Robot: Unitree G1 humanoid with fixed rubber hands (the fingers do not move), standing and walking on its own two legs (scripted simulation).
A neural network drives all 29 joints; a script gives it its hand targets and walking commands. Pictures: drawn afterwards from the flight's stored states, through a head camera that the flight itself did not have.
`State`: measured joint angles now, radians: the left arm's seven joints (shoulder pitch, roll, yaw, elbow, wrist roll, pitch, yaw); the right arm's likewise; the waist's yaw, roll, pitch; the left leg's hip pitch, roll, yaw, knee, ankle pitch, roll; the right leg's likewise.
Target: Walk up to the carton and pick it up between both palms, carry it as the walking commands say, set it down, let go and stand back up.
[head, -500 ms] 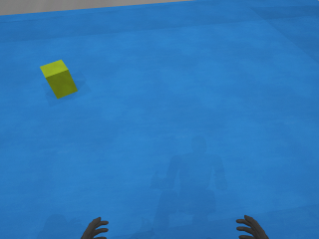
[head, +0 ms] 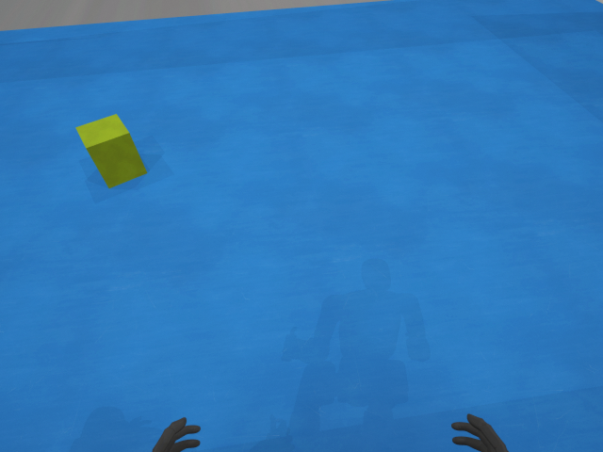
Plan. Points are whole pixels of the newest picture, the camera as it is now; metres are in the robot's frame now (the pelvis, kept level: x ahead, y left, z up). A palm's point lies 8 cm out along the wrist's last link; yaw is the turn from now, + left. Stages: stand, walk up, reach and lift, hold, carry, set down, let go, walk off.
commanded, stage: stand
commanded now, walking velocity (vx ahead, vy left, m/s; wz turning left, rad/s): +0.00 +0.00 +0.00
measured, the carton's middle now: (112, 151) +1.58 +1.00 -0.63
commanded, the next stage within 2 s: walk up in 1.94 s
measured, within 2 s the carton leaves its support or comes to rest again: neither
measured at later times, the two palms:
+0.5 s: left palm out of the picture +0.11 +0.23 -0.10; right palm out of the picture +0.11 -0.23 -0.10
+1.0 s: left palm out of the picture +0.08 +0.23 -0.11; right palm out of the picture +0.08 -0.23 -0.11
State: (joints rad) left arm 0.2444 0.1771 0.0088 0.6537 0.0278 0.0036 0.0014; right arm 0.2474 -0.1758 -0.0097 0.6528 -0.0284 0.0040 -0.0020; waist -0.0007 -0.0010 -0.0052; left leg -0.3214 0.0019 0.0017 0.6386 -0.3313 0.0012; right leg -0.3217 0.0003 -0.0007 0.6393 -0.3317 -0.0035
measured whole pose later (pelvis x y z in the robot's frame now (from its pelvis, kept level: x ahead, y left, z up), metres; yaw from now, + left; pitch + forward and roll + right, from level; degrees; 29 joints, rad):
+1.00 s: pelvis +0.00 +0.00 +0.01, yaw +0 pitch +0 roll +0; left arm 0.27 0.17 0.04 0.78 0.02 0.00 0.02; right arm 0.27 -0.17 -0.04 0.79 -0.02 0.00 -0.02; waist 0.00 0.00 0.01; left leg -0.27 0.00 0.00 0.56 -0.29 0.00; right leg -0.27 0.00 0.00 0.56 -0.29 0.00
